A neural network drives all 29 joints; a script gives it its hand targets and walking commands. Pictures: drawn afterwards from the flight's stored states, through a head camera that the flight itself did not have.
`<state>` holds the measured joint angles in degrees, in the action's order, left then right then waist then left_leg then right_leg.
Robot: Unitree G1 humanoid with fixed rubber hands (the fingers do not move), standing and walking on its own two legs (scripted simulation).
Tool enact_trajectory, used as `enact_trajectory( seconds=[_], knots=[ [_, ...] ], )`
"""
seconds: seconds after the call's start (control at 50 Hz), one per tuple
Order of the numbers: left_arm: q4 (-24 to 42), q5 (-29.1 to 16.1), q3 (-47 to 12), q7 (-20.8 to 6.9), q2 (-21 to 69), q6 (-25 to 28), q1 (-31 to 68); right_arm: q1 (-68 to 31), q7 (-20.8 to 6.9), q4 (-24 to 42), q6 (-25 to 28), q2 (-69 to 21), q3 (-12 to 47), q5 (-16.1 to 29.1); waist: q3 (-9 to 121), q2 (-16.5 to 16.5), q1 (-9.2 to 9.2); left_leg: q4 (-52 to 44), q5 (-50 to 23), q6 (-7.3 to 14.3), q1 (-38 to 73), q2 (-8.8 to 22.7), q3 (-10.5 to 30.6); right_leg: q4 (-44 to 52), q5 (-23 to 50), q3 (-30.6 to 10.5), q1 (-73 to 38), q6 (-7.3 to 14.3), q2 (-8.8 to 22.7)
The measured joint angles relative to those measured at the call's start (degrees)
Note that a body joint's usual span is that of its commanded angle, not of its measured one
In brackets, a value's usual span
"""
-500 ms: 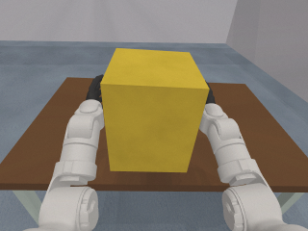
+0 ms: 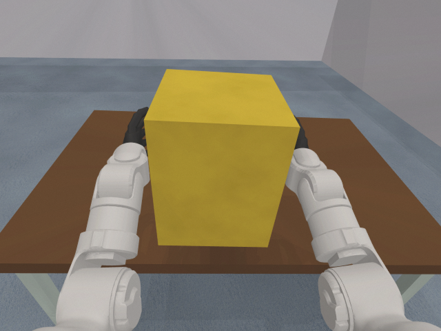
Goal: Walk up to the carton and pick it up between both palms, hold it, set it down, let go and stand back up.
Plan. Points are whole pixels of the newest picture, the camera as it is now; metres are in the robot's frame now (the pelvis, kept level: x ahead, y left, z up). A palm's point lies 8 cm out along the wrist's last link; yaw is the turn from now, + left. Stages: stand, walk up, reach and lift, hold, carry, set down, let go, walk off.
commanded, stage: hold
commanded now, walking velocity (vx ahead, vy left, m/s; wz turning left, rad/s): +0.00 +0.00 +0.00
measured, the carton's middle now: (216, 157) +0.39 +0.01 +0.18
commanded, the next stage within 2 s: set down in 0.30 s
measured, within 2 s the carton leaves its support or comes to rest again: neither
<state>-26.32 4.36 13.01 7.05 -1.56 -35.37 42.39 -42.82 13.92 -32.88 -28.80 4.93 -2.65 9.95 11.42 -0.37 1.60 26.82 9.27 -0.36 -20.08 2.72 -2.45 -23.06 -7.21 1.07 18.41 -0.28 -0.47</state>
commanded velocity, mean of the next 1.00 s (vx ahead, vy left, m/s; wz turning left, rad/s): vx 0.00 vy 0.00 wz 0.00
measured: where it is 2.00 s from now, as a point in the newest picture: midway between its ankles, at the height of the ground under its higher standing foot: outside the picture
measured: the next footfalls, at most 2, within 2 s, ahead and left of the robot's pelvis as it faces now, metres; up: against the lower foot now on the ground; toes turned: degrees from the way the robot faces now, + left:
none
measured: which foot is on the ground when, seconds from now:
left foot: down 0.00-1.00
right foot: down 0.00-1.00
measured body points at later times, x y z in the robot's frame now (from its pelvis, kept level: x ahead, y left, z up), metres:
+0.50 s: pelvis +0.00 +0.00 +0.00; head -0.05 +0.01 +0.45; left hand +0.40 +0.15 +0.22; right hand +0.40 -0.14 +0.20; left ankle +0.05 +0.12 -0.74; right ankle +0.05 -0.12 -0.74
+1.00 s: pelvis +0.04 +0.00 +0.01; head +0.04 +0.01 +0.46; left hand +0.44 +0.15 +0.14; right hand +0.44 -0.14 +0.12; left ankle +0.05 +0.12 -0.74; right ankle +0.05 -0.12 -0.74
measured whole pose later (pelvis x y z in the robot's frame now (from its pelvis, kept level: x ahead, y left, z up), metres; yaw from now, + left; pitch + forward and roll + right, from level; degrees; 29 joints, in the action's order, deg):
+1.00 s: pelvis +0.04 +0.00 +0.01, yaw +0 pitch +3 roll -1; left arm -27.9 10.4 10.6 5.7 0.5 -19.2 35.6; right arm -34.6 12.4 -38.1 -7.0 3.6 -1.3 5.9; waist 4.1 -1.0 0.2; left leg 22.7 10.3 -0.4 -15.1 2.6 -2.5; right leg -18.7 -8.2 1.1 13.3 -0.3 -0.5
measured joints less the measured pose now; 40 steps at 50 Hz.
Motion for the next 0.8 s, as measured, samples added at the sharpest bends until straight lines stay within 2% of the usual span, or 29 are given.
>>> enact_trajectory(
  seconds=[0.4, 0.52, 0.68, 0.8],
  knots=[
    [0.0, 0.5, 0.2, -0.2, 0.0, -0.1, 0.6, -0.1, -0.1, -0.3, 0.6, 0.0, -0.2, 0.0, -0.4, 0.0, 0.03, -0.1, 0.0, 0.0, 0.6, 0.0, 0.0, 0.1, 0.0, 0.0, -0.5, 0.0, 0.0],
    [0.0, 2.4, 3.0, -1.2, 0.8, 1.5, 3.3, -1.0, -0.6, -2.4, 5.9, -1.3, -2.6, 0.0, -1.7, 0.0, -0.17, -0.3, -0.1, 0.0, 0.7, 0.0, 0.0, 0.1, 0.0, 0.0, -0.6, 0.0, 0.0],
    [-1.6, 6.9, 8.9, -6.3, 1.9, 8.5, 2.7, -1.6, -1.6, -6.0, 14.0, -5.7, -7.5, -3.2, -5.3, -0.2, -0.98, -2.6, -0.4, 0.0, 3.9, -0.1, 0.0, 2.0, 0.0, 0.0, -3.6, 0.0, 0.0],
    [-1.6, 6.9, 7.5, -6.3, 2.1, 13.7, -1.5, 0.2, -2.1, -6.4, 17.7, -6.4, -7.0, -4.1, -8.4, -0.6, -1.29, -3.9, -0.4, 0.0, 4.9, -0.1, 0.0, 3.4, 0.0, 0.0, -4.7, 0.0, 0.0]
  ],
)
